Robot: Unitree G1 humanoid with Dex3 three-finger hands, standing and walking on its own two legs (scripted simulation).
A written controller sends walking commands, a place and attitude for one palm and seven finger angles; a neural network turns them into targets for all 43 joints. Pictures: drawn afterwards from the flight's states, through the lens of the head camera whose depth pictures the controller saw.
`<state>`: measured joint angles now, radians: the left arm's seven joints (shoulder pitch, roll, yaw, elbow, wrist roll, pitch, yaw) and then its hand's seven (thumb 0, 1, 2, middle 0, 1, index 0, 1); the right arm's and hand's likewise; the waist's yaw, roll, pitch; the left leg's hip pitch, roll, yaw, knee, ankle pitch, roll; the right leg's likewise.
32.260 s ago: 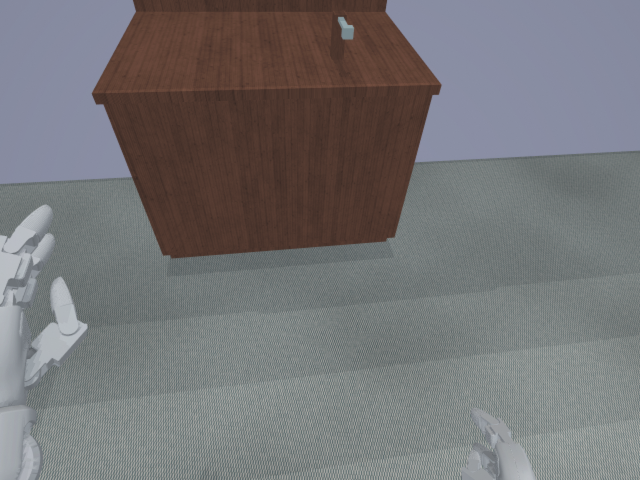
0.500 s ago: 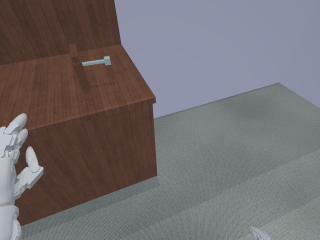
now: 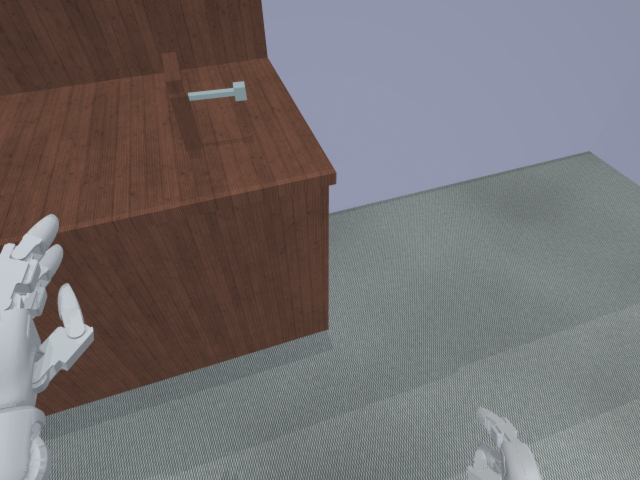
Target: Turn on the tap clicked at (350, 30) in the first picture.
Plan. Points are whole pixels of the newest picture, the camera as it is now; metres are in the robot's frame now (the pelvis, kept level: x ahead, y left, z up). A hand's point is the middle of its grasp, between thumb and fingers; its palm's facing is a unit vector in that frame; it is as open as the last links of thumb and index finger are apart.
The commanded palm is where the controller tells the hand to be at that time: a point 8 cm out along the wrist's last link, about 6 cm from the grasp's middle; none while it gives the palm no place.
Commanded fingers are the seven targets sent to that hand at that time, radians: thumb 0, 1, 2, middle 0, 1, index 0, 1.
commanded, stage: stand and check the lever's angle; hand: left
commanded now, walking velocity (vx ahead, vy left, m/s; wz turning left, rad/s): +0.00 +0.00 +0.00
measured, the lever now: (239, 91) +0.81 +0.23 +0.10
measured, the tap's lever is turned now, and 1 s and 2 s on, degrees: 84 84 84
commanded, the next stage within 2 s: stand and wait in 0.10 s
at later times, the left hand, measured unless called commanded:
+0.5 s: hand (70, 329) +0.21 +0.26 +0.16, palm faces +0.40 -0.84 -0.37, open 7.4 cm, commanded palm +0.16 +0.29 +0.18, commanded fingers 0.00 0.90 0.90 -0.20 -0.30 -0.20 -0.30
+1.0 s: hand (50, 346) +0.19 +0.26 +0.16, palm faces +0.42 -0.83 -0.37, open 7.4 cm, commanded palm +0.14 +0.30 +0.18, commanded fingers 0.00 0.90 0.90 -0.20 -0.30 -0.20 -0.30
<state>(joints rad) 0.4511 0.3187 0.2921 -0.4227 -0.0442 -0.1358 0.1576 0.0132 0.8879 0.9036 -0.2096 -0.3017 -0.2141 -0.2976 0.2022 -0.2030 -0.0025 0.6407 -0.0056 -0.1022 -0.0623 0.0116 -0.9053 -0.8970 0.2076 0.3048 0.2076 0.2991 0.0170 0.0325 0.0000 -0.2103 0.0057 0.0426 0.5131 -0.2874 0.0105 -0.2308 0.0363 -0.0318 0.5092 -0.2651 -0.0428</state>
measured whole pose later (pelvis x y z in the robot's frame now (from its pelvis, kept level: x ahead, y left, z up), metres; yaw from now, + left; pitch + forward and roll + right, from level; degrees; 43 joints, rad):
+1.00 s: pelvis -0.02 +0.02 +0.01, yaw +0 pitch +0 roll -1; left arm 0.45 0.34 0.30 -0.43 -0.04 -0.12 0.17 0.01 0.89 0.90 -0.21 -0.30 -0.21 -0.30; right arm 0.20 -0.21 0.00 0.61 -0.01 -0.08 -0.08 0.01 -0.90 -0.90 0.21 0.30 0.21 0.30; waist 0.02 0.04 -0.01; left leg -0.23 0.00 0.05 0.44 -0.22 0.03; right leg -0.23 0.03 -0.02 0.39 -0.16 -0.02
